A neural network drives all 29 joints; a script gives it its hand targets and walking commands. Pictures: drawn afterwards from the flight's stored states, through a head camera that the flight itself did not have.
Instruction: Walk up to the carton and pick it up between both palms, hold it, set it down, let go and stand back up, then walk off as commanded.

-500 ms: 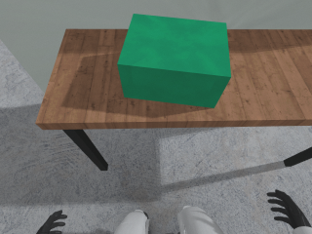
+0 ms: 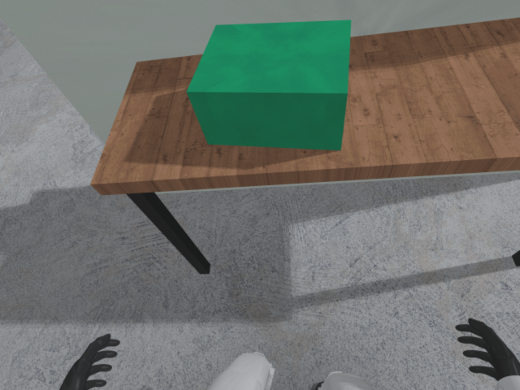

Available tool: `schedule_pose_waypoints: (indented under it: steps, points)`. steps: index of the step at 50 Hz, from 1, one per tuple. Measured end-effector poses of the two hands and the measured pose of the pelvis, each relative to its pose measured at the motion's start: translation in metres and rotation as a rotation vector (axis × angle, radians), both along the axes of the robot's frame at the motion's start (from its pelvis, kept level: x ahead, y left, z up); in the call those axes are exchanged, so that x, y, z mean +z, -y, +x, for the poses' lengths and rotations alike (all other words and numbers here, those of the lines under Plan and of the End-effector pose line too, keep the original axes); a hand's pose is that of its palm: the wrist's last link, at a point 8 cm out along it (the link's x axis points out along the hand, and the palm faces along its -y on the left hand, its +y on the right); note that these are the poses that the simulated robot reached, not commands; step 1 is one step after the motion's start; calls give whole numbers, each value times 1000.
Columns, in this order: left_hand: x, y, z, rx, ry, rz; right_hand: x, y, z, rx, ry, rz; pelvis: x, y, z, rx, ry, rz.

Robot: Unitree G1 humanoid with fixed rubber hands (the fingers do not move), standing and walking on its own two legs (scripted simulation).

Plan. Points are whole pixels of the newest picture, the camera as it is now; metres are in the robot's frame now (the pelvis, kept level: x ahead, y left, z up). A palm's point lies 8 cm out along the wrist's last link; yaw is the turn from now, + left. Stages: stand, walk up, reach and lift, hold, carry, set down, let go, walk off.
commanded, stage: walk off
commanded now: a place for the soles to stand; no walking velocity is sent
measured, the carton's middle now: (275, 85) +0.68 +0.03 +0.02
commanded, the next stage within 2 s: none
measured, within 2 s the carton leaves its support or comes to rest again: neither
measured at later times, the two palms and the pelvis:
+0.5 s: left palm out of the picture +0.00 +0.39 -0.10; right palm out of the picture +0.01 -0.23 -0.04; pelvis -0.13 +0.08 +0.00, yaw +1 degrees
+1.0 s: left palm out of the picture -0.18 +0.39 -0.05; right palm out of the picture -0.14 -0.24 -0.08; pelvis -0.29 +0.06 -0.01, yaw +1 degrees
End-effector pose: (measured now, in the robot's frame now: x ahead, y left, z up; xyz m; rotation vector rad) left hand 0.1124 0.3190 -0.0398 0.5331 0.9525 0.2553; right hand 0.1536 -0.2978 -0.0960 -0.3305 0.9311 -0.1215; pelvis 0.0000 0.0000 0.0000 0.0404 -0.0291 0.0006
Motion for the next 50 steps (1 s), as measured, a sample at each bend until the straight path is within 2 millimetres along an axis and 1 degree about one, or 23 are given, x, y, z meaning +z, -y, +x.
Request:
schedule_pose_waypoints:
  steps: [5,10,12,15,16,18,21,24,28,32,34,36,39,41,43,45,48,50]
  points:
    - [-10,-13,-32,14,-17,-17,1,-12,-22,9,-10,-20,-2,-13,-23,-1,14,-17]
    - [-22,-33,-53,9,2,-46,7,-31,-47,9,-3,-51,-7,-34,-48,-2,30,-46]
    - [-30,-42,-57,4,21,-65,10,-39,-61,8,-4,-71,-10,-45,-59,0,34,-60]
    - [-47,-56,-60,-18,47,-98,16,-51,-87,-6,-2,-106,-18,-61,-78,2,47,-65]
    - [-52,-58,-62,-25,45,-112,20,-54,-96,-17,0,-111,-17,-65,-84,-7,59,-60]
    - [-56,-61,-69,-34,32,-136,32,-58,-114,-40,7,-124,-12,-71,-94,-5,69,-82]
    - [-55,-65,-82,-33,27,-164,50,-61,-136,-56,7,-151,-3,-77,-107,9,62,-108]
    - [-59,-72,-103,-27,-3,-171,59,-65,-146,-54,19,-164,1,-82,-124,4,49,-121]
    - [-65,-77,-133,-16,-37,-167,61,-69,-160,-46,41,-167,0,-83,-147,4,46,-125]
    - [-68,-75,-162,-9,-46,-162,56,-66,-184,-48,47,-158,-3,-79,-172,4,57,-120]
    - [-67,-72,-180,-3,-52,-155,52,-62,-198,-51,49,-149,-5,-75,-186,3,63,-114]
    - [-66,-69,-201,3,-65,-139,45,-57,-211,-54,51,-133,-8,-69,-199,0,65,-105]
    - [-63,-64,-243,32,-98,-108,31,-48,-227,-49,66,-101,-14,-59,-221,-2,73,-87]
    - [-54,-63,-269,66,-99,-94,24,-48,-239,-39,58,-76,-12,-56,-233,11,88,-85]
    - [-42,-65,-286,80,-88,-73,22,-50,-249,-34,62,-55,-8,-55,-242,7,84,-64]
    - [-32,-66,-292,78,-62,-55,20,-50,-259,-25,63,-44,-6,-56,-254,9,79,-52]
    - [-19,-67,-289,55,2,-40,15,-51,-279,-10,44,-40,-6,-57,-275,19,64,-41]
    - [-15,-68,-288,33,43,-38,13,-54,-293,-2,31,-44,-6,-60,-290,23,54,-40]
